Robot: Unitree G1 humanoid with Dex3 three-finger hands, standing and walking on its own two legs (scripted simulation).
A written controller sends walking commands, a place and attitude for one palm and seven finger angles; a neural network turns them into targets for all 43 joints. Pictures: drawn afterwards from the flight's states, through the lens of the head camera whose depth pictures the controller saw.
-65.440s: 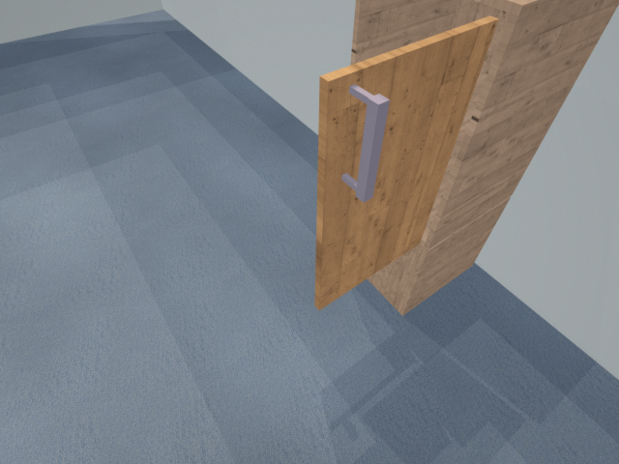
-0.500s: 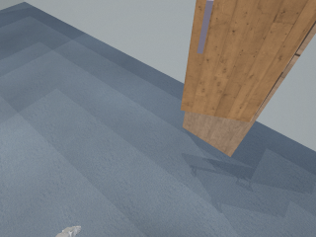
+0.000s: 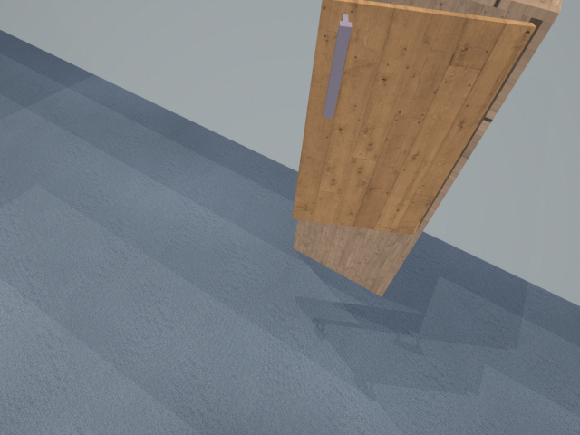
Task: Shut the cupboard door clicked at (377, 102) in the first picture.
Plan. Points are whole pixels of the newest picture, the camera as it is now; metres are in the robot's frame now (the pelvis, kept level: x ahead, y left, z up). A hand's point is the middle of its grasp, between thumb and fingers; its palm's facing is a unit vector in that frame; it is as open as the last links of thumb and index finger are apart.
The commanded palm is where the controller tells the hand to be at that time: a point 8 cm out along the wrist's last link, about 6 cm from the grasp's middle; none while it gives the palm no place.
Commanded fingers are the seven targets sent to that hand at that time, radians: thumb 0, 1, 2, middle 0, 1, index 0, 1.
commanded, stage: take the last steps up to it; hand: left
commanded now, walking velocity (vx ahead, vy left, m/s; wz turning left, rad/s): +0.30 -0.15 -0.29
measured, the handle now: (336, 68) +0.70 -0.03 +0.15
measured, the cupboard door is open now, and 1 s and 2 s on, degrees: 25 25 25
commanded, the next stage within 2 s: come to a stop and stand still in 0.72 s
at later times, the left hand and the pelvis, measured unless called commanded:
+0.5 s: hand (243, 380) +0.23 +0.08 -0.16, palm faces -0.19 -0.96 -0.21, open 7.4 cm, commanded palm none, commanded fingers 0.00 0.90 0.90 -0.20 -0.30 -0.20 -0.30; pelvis +0.08 -0.09 +0.00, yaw -7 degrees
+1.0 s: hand (286, 388) +0.23 +0.01 -0.18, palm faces -0.04 -0.99 -0.15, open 7.3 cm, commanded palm none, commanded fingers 0.00 0.90 0.90 -0.20 -0.30 -0.20 -0.30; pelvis +0.23 -0.15 +0.00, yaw -6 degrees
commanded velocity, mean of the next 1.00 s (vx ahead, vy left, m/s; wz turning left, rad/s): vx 0.12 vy -0.07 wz -0.05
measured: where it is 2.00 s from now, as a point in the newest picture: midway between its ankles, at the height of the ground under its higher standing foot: outside the picture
